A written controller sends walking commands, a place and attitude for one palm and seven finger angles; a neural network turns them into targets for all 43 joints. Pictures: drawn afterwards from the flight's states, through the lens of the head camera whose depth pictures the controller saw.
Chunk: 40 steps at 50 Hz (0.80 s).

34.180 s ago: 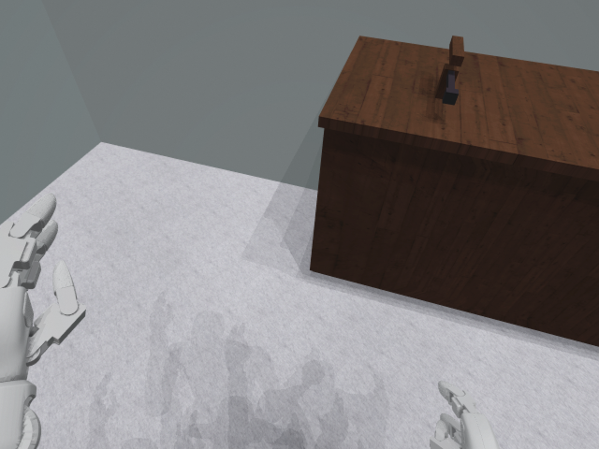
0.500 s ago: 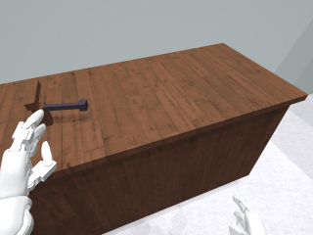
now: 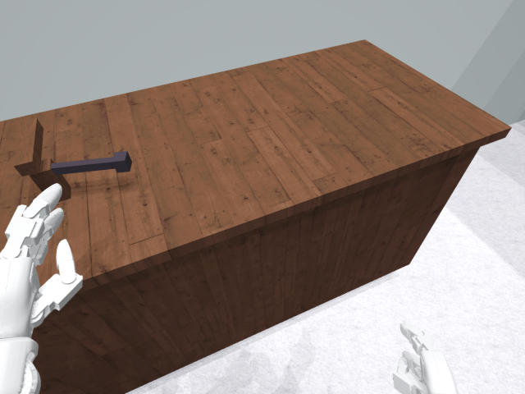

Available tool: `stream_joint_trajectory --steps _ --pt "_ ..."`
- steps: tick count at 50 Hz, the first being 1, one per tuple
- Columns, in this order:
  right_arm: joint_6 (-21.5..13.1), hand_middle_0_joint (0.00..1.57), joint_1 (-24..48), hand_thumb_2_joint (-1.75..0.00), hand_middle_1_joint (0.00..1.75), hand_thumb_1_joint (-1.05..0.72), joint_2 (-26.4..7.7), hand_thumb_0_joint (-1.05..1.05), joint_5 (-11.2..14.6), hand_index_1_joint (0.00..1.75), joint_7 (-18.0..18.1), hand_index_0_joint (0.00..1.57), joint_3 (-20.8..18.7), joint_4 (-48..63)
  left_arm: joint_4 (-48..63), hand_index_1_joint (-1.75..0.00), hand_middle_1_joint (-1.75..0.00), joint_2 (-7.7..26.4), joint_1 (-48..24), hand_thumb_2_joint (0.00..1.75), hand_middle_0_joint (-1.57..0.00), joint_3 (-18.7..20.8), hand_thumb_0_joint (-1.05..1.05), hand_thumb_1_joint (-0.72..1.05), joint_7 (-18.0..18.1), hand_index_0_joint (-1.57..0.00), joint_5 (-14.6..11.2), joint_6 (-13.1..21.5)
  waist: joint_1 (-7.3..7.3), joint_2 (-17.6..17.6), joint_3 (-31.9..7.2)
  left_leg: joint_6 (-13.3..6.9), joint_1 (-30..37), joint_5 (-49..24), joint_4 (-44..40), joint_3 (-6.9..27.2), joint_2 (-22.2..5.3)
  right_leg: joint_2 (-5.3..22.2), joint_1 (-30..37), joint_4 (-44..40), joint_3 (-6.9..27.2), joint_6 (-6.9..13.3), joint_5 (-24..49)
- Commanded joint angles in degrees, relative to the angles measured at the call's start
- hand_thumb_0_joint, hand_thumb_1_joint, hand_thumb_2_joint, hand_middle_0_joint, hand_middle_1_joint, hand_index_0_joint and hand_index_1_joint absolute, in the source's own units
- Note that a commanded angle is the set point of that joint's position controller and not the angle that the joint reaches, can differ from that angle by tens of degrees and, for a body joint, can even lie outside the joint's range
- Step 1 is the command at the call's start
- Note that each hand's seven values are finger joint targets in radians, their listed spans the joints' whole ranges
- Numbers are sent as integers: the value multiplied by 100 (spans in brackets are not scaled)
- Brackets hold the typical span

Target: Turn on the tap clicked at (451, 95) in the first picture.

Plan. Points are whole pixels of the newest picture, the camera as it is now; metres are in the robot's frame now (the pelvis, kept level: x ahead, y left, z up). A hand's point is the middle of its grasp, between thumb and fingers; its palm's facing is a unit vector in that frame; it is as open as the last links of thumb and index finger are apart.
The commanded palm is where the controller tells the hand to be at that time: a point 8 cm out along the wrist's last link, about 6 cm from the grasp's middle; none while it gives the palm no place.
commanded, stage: step back with the hand held close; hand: left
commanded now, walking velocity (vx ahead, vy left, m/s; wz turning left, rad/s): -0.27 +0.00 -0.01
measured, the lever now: (122, 161) +0.49 +0.31 +0.08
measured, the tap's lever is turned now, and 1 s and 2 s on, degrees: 74 74 74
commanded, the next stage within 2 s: stop stepping back and stand still in 1.04 s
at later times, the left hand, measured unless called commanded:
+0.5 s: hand out of the picture +0.14 +0.29 +0.16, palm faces +0.42 -0.81 -0.40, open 7.4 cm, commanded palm +0.07 +0.33 +0.17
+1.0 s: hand out of the picture +0.06 +0.31 +0.17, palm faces +0.41 -0.87 -0.28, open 7.4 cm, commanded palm +0.01 +0.34 +0.17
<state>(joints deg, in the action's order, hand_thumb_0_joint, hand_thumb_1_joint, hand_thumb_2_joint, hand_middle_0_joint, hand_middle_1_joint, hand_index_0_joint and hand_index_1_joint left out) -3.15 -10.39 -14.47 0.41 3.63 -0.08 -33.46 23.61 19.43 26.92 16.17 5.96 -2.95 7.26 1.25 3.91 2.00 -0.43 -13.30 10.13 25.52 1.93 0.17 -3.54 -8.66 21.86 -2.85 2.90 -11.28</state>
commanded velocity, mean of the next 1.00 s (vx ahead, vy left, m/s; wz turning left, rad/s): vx -0.33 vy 0.00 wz -0.03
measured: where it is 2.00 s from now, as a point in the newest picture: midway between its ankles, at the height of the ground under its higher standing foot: outside the picture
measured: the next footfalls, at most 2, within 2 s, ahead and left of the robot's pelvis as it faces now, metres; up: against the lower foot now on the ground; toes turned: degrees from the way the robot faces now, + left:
right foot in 0.60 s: -0.13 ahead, -0.07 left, +0.00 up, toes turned +4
right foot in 1.30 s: -0.28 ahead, -0.01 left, +0.00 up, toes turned -3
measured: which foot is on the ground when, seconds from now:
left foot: down 0.00-1.00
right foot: down 0.00-0.40, up 0.42-0.58, down 0.60-1.00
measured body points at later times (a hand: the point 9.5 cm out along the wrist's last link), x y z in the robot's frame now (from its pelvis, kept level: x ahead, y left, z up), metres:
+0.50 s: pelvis -0.07 +0.04 -0.01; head -0.06 +0.06 +0.44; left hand +0.11 +0.33 +0.18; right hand +0.09 -0.19 -0.09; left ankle +0.04 +0.11 -0.74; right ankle -0.07 -0.08 -0.72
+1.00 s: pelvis -0.14 +0.06 -0.02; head -0.17 +0.10 +0.43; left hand +0.03 +0.35 +0.18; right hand +0.04 -0.19 -0.08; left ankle -0.03 +0.12 -0.74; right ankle -0.17 -0.07 -0.74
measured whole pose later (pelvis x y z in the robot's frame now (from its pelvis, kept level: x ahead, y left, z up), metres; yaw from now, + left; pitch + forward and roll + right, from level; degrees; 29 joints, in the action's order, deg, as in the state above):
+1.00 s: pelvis -0.14 +0.06 -0.02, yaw +2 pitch -2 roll -5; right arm -0.9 -11.0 -12.8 0.1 5.2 0.4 -36.8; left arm 30.1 23.4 23.7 18.0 8.4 -3.0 10.1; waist 0.1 -0.4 -2.6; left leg -3.2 -25.6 7.9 36.0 1.5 1.5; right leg -5.4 -9.8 31.9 0.6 0.4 -20.0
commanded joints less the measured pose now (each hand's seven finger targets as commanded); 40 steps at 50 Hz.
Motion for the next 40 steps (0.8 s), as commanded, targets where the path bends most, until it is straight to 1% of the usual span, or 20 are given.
stream_joint_trajectory --steps 1,3,9,15,18,20,21,22,24,26,28,30,31,32,33,34,35,36,38,40 --pt "-198 20 566 -90 30 -90 -554 0 -5 30 126 20 -281 1011 1627 -30 -30 1256 -274 90 -20 915 0 90 215 -20 -28 379 -13 -211 -1247 -145 755 -2039 110 121 -225 687 -203 -112 347 -360 1833" --pt "-151 20 536 -90 30 -90 -517 0 14 30 145 20 -289 1013 1473 -30 -30 1187 -188 90 -20 896 0 90 257 -20 -26 361 -31 -407 -1107 -136 570 -1691 115 144 -238 678 -339 -167 369 -360 1449" --pt "-115 20 526 -90 30 -90 -578 0 39 30 179 20 -277 989 1349 -30 -30 1092 -287 90 -20 757 0 90 364 -20 -1 423 -106 -271 -545 -123 67 86 -5 279 -224 710 -966 -513 497 -259 -182" --pt "-155 20 462 -90 30 -90 -637 0 20 30 222 20 -232 956 1510 -30 -30 1093 -410 90 -20 708 0 90 481 -20 83 551 -131 -272 -379 -150 -200 1254 35 489 -292 713 -1474 -658 581 -197 -1480" --pt "-207 20 520 -90 30 -90 -684 0 -16 30 263 20 -216 1008 1793 -30 -30 1118 -523 90 -20 784 0 90 523 -20 155 614 -114 283 -444 -257 -957 2111 -743 957 -551 347 -810 -3 438 -298 -1319" --pt "-245 20 644 -90 30 -90 -749 0 -72 30 287 20 -234 1066 1864 -30 -30 1113 -627 90 -20 935 0 90 521 -20 280 631 -23 920 -543 -534 -2505 3384 -1885 1638 -1023 -113 770 1439 313 -402 -592" --pt "-267 20 710 -90 30 -90 -705 0 -87 30 287 20 -260 1092 2025 -30 -30 1232 -802 90 -20 1049 0 90 512 -20 334 653 30 1130 -709 -617 -2766 3518 -2106 1917 -1142 -243 1120 2048 323 -406 -361" --pt "-288 20 598 -90 30 -90 -602 0 -142 30 278 20 -289 1045 1974 -30 -30 1195 -710 90 -20 1053 0 90 495 -20 345 653 24 972 -769 -642 -2542 3253 -2117 1951 -1195 -232 924 2328 408 -383 -460" --pt "-369 20 568 -90 30 -90 -518 0 -153 30 216 20 -326 1017 1945 -30 -30 1129 -411 90 -20 1058 0 90 465 -20 287 621 50 520 -1033 -639 -1752 2420 -1735 1733 -1156 -165 496 2097 475 -318 -836" --pt "-431 20 527 -90 30 -90 -491 0 -163 30 168 20 -312 942 1810 -30 -30 1036 53 90 -20 1072 0 90 448 -20 201 588 30 543 -1068 -542 -1183 1968 -1574 1510 -1049 -145 181 1449 431 -261 -1096" --pt "-395 20 596 -90 30 -90 -440 0 -147 30 96 20 -221 810 1755 -30 -30 813 170 90 -20 771 0 90 415 -20 80 541 -16 561 -812 -266 -690 1494 -1485 1202 -909 -65 -324 540 394 -147 -1168" --pt "-327 20 672 -90 30 -90 -485 0 -153 30 69 20 -184 659 1763 -30 -30 877 -183 90 -20 701 0 90 379 -20 24 583 -31 382 -746 -60 -428 870 -1028 839 -734 170 -515 -212 674 -20 -516" --pt "-315 20 664 -90 30 -90 -474 0 -168 30 79 20 -195 568 1914 -30 -30 1003 -496 90 -20 717 0 90 394 -20 54 606 -59 126 -867 -23 -41 -44 -631 592 -633 399 -655 -296 882 -4 217" --pt "-319 20 681 -90 30 -90 -456 0 -114 30 101 20 -189 513 1901 -30 -30 1050 -772 90 -20 672 0 90 394 -20 33 649 -39 -126 -1161 -24 667 -1210 -193 323 -585 541 -936 -248 953 -72 1037" --pt "-342 20 569 -90 30 -90 -388 0 -25 30 135 20 -238 459 1990 -30 -30 1034 -1000 90 -20 553 0 90 399 -20 35 670 -107 -459 -1764 -26 1449 -2095 184 24 -477 596 -930 -122 838 -302 1985" --pt "-352 20 568 -90 30 -90 -427 0 62 30 158 20 -313 513 1952 -30 -30 1163 -954 90 -20 654 0 90 412 -20 22 608 -110 -986 -2046 -91 1791 -2213 453 -55 -462 543 -944 9 706 -546 2387" --pt "-339 20 633 -90 30 -90 -459 0 98 30 170 20 -340 586 2007 -30 -30 1253 -905 90 -20 748 0 90 400 -20 -2 584 -101 -994 -2065 -119 1891 -2045 548 -60 -473 559 -1113 39 652 -590 2156" --pt "-332 20 735 -90 30 -90 -455 0 80 30 186 20 -329 618 2070 -30 -30 1407 -782 90 -20 891 0 90 416 -20 -30 539 -66 -827 -2015 -106 1763 -1794 493 18 -478 546 -1144 57 645 -557 1782" --pt "-263 20 949 -90 30 -90 -412 0 47 30 165 20 -273 694 2026 -30 -30 1347 -649 90 -20 876 0 90 385 -20 -89 521 -73 -215 -1352 -45 1290 -803 349 162 -472 557 -1560 -92 742 -388 620" --pt "-184 20 1063 -90 30 -90 -363 0 -11 30 162 20 -221 682 1996 -30 -30 1409 -622 90 -20 920 0 90 400 -20 -116 548 -88 57 -765 95 860 344 477 223 -339 703 -2109 -496 934 -118 -628"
